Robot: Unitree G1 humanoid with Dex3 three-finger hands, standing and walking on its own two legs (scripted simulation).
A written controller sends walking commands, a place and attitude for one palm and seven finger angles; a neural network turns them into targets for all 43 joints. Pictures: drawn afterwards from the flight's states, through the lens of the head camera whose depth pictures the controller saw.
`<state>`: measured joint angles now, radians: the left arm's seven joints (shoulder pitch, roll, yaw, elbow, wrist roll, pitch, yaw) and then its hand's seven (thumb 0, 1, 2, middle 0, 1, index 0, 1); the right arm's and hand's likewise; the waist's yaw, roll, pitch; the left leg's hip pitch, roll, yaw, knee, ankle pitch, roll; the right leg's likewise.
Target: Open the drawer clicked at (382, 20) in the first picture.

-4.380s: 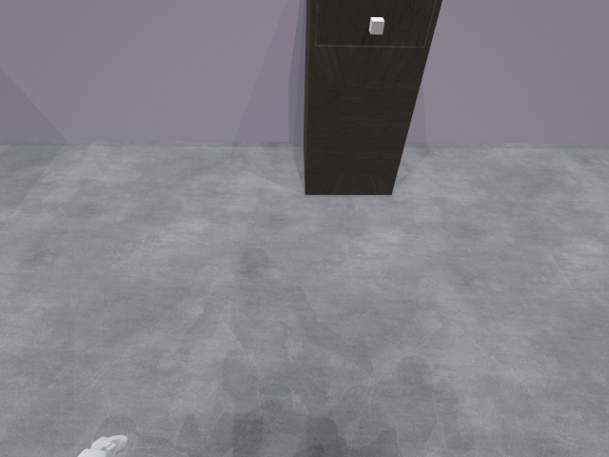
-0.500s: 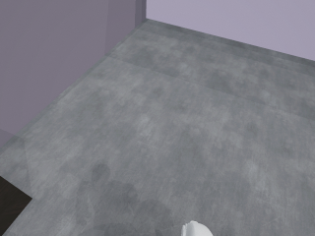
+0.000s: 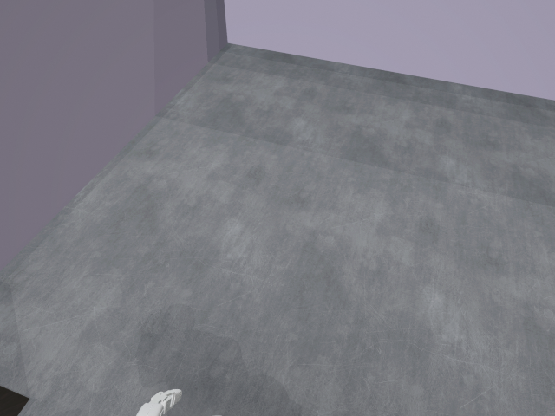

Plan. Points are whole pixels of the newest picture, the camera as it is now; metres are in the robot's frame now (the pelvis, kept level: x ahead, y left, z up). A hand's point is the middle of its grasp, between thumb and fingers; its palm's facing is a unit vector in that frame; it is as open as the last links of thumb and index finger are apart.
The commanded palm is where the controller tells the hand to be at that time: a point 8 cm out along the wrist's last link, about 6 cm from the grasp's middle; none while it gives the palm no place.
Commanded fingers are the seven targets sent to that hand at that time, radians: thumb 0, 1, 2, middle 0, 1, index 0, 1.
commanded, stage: turn to face it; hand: left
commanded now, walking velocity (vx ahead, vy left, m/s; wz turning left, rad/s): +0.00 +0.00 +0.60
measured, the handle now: out of the picture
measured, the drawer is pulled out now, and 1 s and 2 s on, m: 0.00 0.00 0.00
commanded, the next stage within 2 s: take the last steps up to it in 1.90 s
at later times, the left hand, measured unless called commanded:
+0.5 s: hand out of the picture +0.02 +0.24 -0.15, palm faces +0.30 -0.92 -0.26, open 7.4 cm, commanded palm none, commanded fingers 0.00 0.90 0.90 -0.20 -0.30 -0.20 -0.30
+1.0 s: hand out of the picture -0.13 +0.13 -0.15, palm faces +0.59 -0.77 -0.25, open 7.4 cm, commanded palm none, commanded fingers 0.00 0.90 0.90 -0.20 -0.30 -0.20 -0.30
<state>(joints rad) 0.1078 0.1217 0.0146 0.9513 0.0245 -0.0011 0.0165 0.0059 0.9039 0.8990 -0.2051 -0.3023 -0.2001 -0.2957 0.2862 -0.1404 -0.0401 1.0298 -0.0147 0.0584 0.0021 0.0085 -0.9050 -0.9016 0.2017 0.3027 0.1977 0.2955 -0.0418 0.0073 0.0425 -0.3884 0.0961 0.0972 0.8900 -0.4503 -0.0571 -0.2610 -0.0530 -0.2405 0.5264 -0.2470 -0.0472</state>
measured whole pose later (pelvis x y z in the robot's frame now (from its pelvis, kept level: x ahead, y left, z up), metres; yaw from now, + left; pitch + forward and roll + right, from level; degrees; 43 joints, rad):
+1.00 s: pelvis -0.04 -0.05 +0.01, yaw +36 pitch +0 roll +2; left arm 0.26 0.19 0.03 0.91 0.03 0.01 0.01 0.01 0.90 0.90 -0.21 -0.30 -0.20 -0.30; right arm 0.16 -0.27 -0.09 0.95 -0.02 0.10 0.04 0.01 -0.91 -0.90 0.20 0.30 0.20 0.30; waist 0.01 0.00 0.09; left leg -0.40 0.05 0.04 0.90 -0.43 -0.08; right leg -0.22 -0.13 -0.25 0.52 -0.30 -0.01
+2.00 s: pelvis -0.08 -0.05 -0.01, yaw +68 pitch -1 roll +0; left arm 0.27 0.23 0.04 0.96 0.02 0.03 0.02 0.01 0.90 0.90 -0.21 -0.30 -0.20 -0.30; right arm 0.16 -0.24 -0.06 0.95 -0.02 0.05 0.02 0.01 -0.90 -0.90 0.20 0.30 0.20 0.30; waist 0.02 -0.03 0.08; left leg -0.26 0.02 0.07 0.59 -0.31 -0.01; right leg -0.26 -0.16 -0.21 0.64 -0.34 0.05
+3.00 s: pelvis +0.06 +0.10 +0.01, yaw +71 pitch -1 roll -1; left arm 0.51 0.06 0.00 1.18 0.02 -0.08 0.02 0.01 0.91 0.90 -0.20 -0.30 -0.20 -0.30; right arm 0.16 -0.16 -0.07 1.06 -0.03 0.01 0.02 0.01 -0.91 -0.90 0.20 0.30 0.20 0.30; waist 0.05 0.03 0.02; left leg -0.57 0.11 0.07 0.87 -0.18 -0.01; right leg 0.04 0.05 -0.18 0.27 -0.30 -0.07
